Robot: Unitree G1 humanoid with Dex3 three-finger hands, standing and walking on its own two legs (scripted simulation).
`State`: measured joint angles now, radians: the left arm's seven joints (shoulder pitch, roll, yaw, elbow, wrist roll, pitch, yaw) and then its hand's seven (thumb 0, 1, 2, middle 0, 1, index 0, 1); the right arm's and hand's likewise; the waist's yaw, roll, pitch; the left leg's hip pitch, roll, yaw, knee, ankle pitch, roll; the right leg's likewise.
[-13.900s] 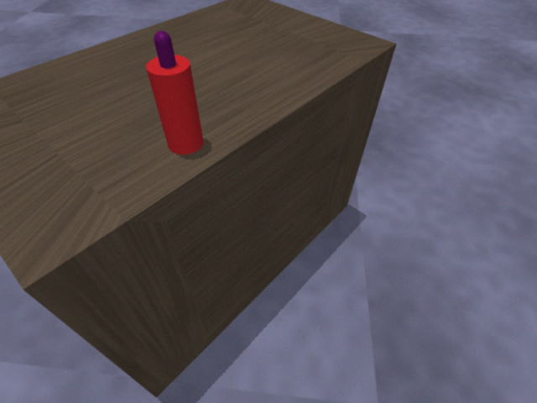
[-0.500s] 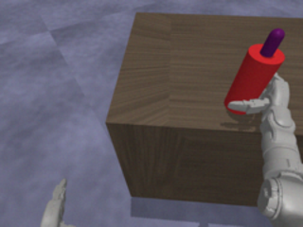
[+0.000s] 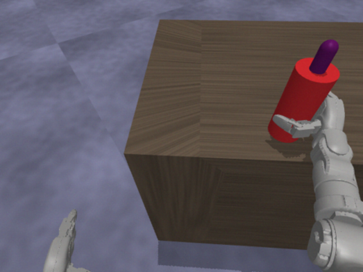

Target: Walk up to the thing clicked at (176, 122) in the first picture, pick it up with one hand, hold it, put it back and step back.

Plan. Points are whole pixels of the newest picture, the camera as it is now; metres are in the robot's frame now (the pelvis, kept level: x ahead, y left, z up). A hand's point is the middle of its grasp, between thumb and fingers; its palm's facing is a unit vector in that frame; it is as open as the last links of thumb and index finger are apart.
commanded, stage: settle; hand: right
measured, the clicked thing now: (303, 94) +0.44 -0.21 +0.17
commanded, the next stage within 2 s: lift in 0.64 s
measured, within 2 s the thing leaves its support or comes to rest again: leaves its support in 0.24 s
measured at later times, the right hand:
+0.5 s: hand (304, 108) +0.43 -0.22 +0.14, palm faces +0.23 +0.97 -0.04, open 10.6 cm
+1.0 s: hand (309, 108) +0.40 -0.21 +0.17, palm faces +0.20 +0.98 -0.06, open 10.7 cm
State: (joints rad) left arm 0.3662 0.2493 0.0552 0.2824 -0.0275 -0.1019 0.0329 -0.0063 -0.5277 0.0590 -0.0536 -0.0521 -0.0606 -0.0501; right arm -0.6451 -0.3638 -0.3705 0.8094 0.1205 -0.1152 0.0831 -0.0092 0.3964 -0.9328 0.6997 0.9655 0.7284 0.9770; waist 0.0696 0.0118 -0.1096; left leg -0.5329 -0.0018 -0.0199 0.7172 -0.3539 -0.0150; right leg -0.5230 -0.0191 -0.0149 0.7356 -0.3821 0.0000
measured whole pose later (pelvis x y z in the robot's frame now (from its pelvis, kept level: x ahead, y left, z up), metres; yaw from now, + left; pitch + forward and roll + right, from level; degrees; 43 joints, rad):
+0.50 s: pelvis +0.00 +0.00 +0.01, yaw -1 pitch +6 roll +0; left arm 0.32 0.22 0.04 0.43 -0.03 -0.12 0.07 -0.01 -0.54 0.07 -0.05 -0.05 -0.05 -0.05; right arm -0.61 -0.38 -0.33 0.67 0.12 0.04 0.04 -0.01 0.48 -1.05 0.68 1.05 0.71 1.06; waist 0.05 -0.01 -0.06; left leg -0.43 0.00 -0.01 0.64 -0.32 -0.01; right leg -0.42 -0.02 0.00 0.66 -0.34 0.01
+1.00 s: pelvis -0.02 +0.00 +0.02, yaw +0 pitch +4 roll +0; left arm 0.31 0.24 0.06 0.49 -0.03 -0.15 0.11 -0.01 -0.52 0.06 -0.05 -0.06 -0.06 -0.05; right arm -0.56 -0.36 -0.30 0.53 0.14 0.14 0.04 -0.01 0.51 -1.09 0.67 1.08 0.70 1.10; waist 0.03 -0.04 -0.04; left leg -0.37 0.00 -0.03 0.58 -0.27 -0.02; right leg -0.36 -0.01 -0.02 0.60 -0.30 0.00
